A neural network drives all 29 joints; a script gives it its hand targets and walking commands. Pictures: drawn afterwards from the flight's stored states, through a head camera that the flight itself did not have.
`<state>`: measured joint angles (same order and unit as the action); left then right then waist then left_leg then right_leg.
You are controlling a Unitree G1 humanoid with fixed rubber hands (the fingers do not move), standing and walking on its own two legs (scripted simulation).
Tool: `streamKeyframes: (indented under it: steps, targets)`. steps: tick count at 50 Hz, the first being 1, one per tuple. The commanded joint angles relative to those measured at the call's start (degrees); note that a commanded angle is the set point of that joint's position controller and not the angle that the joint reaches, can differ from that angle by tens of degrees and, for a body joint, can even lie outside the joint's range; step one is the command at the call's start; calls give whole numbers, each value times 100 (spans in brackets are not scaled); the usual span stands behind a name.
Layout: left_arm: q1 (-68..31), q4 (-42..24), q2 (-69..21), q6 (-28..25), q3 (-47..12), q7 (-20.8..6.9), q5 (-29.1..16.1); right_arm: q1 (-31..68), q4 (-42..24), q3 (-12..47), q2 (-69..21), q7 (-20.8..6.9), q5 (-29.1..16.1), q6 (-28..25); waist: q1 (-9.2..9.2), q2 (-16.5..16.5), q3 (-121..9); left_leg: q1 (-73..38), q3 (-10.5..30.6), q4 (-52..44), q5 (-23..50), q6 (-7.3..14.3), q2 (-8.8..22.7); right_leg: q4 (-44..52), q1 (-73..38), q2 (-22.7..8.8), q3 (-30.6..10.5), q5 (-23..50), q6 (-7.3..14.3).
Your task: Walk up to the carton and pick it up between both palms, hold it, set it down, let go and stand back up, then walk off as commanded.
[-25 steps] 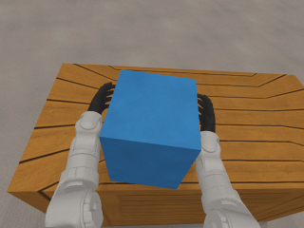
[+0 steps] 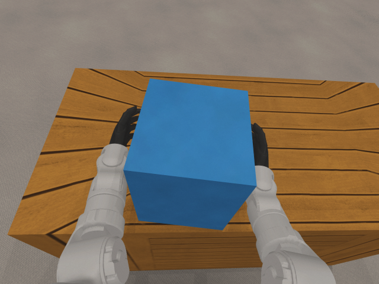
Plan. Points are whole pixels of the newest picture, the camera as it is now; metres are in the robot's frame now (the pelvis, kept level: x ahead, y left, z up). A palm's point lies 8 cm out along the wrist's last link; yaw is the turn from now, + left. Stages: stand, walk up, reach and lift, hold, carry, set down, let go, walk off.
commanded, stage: set down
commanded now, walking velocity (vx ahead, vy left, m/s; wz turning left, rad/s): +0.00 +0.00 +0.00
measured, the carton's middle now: (189, 160) +0.36 +0.01 +0.03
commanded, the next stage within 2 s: none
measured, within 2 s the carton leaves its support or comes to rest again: neither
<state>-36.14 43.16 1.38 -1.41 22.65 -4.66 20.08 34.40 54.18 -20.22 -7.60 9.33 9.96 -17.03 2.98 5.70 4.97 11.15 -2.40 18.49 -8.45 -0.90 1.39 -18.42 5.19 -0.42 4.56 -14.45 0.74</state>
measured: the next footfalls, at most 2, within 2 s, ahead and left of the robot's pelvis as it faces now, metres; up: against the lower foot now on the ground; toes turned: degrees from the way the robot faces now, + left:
none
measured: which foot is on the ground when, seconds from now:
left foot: down 0.00-1.00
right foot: down 0.00-1.00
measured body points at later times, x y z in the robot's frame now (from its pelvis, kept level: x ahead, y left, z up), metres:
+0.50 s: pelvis +0.01 +0.05 +0.00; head +0.06 +0.07 +0.44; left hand +0.36 +0.22 -0.01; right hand +0.32 -0.17 +0.00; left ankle +0.01 +0.13 -0.75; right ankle -0.05 -0.10 -0.74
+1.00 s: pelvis -0.06 +0.04 +0.00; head -0.06 +0.08 +0.45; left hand +0.30 +0.19 +0.05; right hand +0.27 -0.16 +0.04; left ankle +0.01 +0.13 -0.75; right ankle -0.05 -0.10 -0.75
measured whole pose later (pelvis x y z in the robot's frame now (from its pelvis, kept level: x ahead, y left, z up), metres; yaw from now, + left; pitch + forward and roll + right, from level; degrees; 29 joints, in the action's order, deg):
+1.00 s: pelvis -0.06 +0.04 +0.00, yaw -1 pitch +4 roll -2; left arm -18.2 28.9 2.7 -0.3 5.7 2.6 -3.5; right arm 17.4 37.9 -3.1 5.4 6.4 -9.6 -4.4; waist 3.0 1.5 -5.4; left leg 21.3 -3.0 22.4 -5.3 2.4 1.0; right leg -17.4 13.4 -1.0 4.3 -7.9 -1.7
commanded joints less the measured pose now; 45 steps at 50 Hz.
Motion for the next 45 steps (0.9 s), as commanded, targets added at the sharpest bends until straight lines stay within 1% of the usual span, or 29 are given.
streamKeyframes:
  steps: [1,3,7,10,12,13,14,15,16,17,18,20,21,22,23,25,26,27,29,30,31,33,34,35,37,38,41,44,45]
  targets:
    - [-2762,331,738,-825,-779,467,-1060,2420,-346,1153,419,169,-702,-343,-227,-923,-3616,279,-307,610,1743,16,-245,-428,0,143,-339,4149,-522]
    - [-2992,398,936,-1069,-916,559,-1215,2610,-529,1285,654,146,-834,-482,-273,-1073,-4537,162,-267,801,2212,-84,-190,-607,141,189,-336,4514,-499]
    - [-2302,315,994,-1387,-1081,651,-1434,2233,-853,1842,1009,161,-1130,-797,-363,-867,-5809,-425,-127,1294,3986,-247,-73,-878,241,316,-340,5668,-496]
    - [-508,-151,617,-1208,-1146,488,-1292,597,-821,2498,989,219,-1433,-1014,-273,-875,-5100,-649,97,1229,4907,-286,-43,-1092,-197,319,-322,6990,-498]
    - [-112,-328,542,-962,-1060,409,-1166,324,-667,2575,1151,257,-1545,-1071,-219,-906,-4683,-654,187,1046,4816,-228,-62,-1115,-210,284,-309,7056,-457]
    - [266,-645,399,-808,-1192,377,-1187,-47,-658,2646,1279,273,-1654,-1118,-91,-1054,-4425,-948,312,1007,4945,-269,-23,-1055,32,322,-168,6894,-462]
    - [587,-1292,322,-665,-1204,351,-1186,-313,-609,2624,1361,249,-1784,-1145,-59,-1389,-4220,-2286,541,1225,5863,-407,169,-776,1022,521,-2,5725,-420]
    - [971,-1862,13,-527,-1361,384,-1174,-628,-303,2382,1463,185,-1755,-1232,-51,-1821,-3998,-3497,726,1393,6703,-532,405,-260,2304,678,162,4056,-181]
    - [959,-2470,-11,-486,-1466,467,-1253,-677,-393,2164,1536,122,-1699,-1340,-278,-1785,-4357,-3792,620,1422,6924,-663,556,513,2742,664,89,2901,276]
    - [788,-2902,280,-503,-1477,582,-1316,-481,-1109,2078,1797,77,-1931,-1290,-350,-1535,-4795,-3371,284,1336,6503,-808,425,907,1819,730,-72,2872,516]
    - [1154,-3212,309,-493,-1711,605,-1484,-682,-1564,2059,2153,72,-2077,-1248,-57,-1266,-4745,-3006,240,1296,6008,-777,299,751,1106,723,15,3520,384]
    - [492,-2786,428,-571,-1896,611,-1918,141,-2205,1993,2175,-19,-2094,-969,-36,-916,-4386,-2128,148,957,4070,-532,107,660,1049,599,-36,2825,189]
    - [389,-2746,571,-675,-1905,564,-2107,235,-2723,1939,2072,-31,-1980,-845,43,-497,-4125,-1750,95,780,3118,-317,-39,458,826,506,-107,2738,-41]
    - [268,-2562,762,-658,-1735,548,-2173,375,-3149,2029,2034,-48,-1972,-690,-110,-216,-3836,-1471,41,620,2473,-135,-151,177,708,462,-156,2575,-257]
    - [340,-2583,771,-654,-1879,534,-2331,445,-3439,2058,2048,-66,-1978,-557,-28,-83,-3528,-1279,51,504,1879,-46,-184,40,667,424,-163,2428,-366]
    - [544,-3111,831,-576,-1958,591,-2449,297,-3631,2038,2127,-129,-2073,-355,-77,-221,-3481,-1498,125,488,2535,-55,-101,-109,652,491,-138,2812,-366]
    - [1046,-3463,667,-450,-1919,572,-2354,-426,-3338,2221,2122,-175,-2253,-307,-81,-654,-3377,-2274,292,734,3827,-223,38,-97,768,543,-84,3146,-281]
    - [769,-3594,696,-357,-1901,572,-2216,-312,-3233,2182,2294,-261,-2414,-248,-120,-1255,-3517,-2848,414,1010,4806,-445,160,-37,1263,645,-34,2620,-108]
    - [880,-4096,467,-269,-2340,757,-2093,-504,-2507,1804,2586,-529,-2549,-157,-123,-2259,-3593,-3466,630,1164,5500,-894,534,564,2043,713,-23,1164,459]
    - [1357,-4169,467,-183,-2398,806,-2054,-1078,-2434,1851,2550,-607,-2607,-104,-177,-2199,-3361,-3360,535,1099,5316,-924,497,772,1760,701,-87,1209,584]
    - [997,-3992,606,-162,-2332,813,-2048,-928,-2451,1850,2340,-620,-2614,9,-143,-2137,-3297,-3068,419,1012,4681,-866,405,711,1675,634,-162,1076,489]
    - [394,-3219,787,-55,-2197,845,-2082,-252,-2313,1599,2431,-654,-2541,335,-7,-1632,-3054,-2473,391,774,3017,-620,255,443,1514,553,-165,814,291]
    - [931,-2949,770,60,-1959,807,-2003,-802,-2261,1772,2268,-623,-2588,448,-97,-1286,-2732,-2266,273,564,2393,-485,149,433,1067,494,-203,1144,165]
    - [122,-2117,904,128,-1842,754,-2044,74,-2155,1729,2211,-583,-2451,683,-163,-918,-2306,-1599,122,319,1187,-273,36,379,1093,412,-282,597,41]
    - [-441,-1889,1053,60,-1844,733,-2292,450,-2389,1636,2096,-501,-2324,900,-134,-529,-2238,-1218,99,82,148,-48,-3,373,1169,306,-332,192,-99]
    - [1,-1773,1018,36,-1762,719,-2295,158,-2431,1695,2006,-489,-2295,944,-262,-296,-2017,-1220,115,-41,-122,35,-2,409,1126,279,-329,106,-135]
    - [-567,-1355,1321,-8,-1729,717,-2576,623,-2675,1382,2025,-372,-1961,1091,-221,13,-2004,-777,9,-90,-811,182,-71,317,1294,234,-290,-440,-236]
    - [-122,-1326,1302,-1,-1748,736,-2551,95,-2825,1390,1908,-295,-1884,1085,-337,-16,-2078,-1134,79,-51,-855,152,-46,321,1256,180,-263,-352,-212]
    - [-425,-1291,1262,10,-1830,745,-2578,518,-2774,1349,1913,-270,-1895,1125,-309,-112,-2080,-1170,123,-3,-1033,133,-63,333,1501,140,-279,-619,-168]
